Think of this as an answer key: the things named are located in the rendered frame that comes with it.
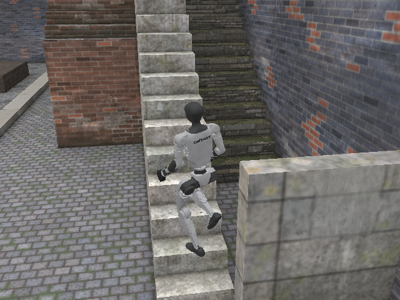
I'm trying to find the right robot forearm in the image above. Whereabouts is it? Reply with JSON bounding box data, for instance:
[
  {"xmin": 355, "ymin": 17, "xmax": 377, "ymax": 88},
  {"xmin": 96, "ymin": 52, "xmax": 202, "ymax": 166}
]
[{"xmin": 211, "ymin": 150, "xmax": 222, "ymax": 159}]

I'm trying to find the robot left hand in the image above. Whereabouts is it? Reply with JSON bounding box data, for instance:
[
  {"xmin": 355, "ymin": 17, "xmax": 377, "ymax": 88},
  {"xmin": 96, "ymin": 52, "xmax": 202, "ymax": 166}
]
[{"xmin": 157, "ymin": 169, "xmax": 166, "ymax": 182}]

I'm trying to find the right robot shin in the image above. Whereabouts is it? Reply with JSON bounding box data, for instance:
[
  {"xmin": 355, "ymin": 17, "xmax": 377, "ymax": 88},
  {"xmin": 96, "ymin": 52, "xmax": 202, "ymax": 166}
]
[{"xmin": 190, "ymin": 188, "xmax": 214, "ymax": 218}]

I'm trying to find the right robot upper arm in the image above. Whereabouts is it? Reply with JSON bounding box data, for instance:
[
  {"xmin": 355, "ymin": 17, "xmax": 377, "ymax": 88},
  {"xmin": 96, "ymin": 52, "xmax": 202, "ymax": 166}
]
[{"xmin": 206, "ymin": 123, "xmax": 226, "ymax": 155}]

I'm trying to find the left robot upper arm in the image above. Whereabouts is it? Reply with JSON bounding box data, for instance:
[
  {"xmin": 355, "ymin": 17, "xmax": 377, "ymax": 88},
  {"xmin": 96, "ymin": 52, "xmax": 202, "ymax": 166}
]
[{"xmin": 173, "ymin": 132, "xmax": 188, "ymax": 169}]

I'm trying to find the humanoid robot torso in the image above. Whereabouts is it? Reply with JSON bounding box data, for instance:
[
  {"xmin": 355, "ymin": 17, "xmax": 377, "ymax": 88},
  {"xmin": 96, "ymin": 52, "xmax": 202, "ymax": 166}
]
[{"xmin": 184, "ymin": 123, "xmax": 213, "ymax": 189}]

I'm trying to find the left robot forearm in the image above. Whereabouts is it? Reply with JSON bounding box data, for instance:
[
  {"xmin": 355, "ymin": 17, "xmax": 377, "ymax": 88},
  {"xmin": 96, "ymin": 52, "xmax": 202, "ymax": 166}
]
[{"xmin": 161, "ymin": 160, "xmax": 178, "ymax": 177}]

